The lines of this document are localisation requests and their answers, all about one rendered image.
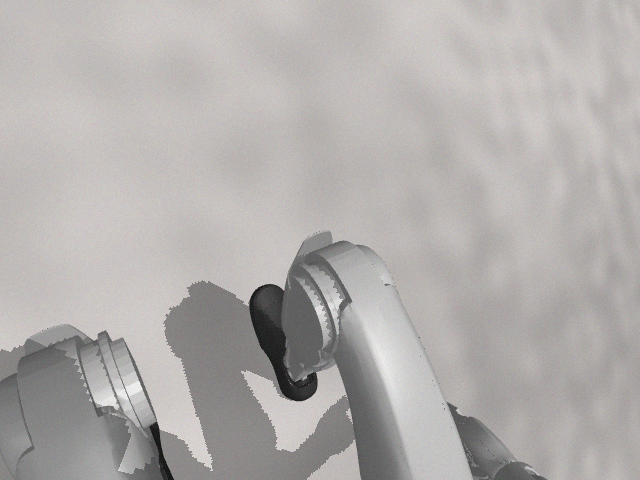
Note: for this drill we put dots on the right robot hand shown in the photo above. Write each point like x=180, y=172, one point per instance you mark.
x=481, y=446

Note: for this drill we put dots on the right robot arm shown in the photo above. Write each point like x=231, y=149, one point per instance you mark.
x=518, y=471

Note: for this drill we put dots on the left robot foot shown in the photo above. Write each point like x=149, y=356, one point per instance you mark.
x=164, y=469

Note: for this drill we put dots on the right robot foot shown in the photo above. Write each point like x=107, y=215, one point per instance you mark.
x=265, y=310

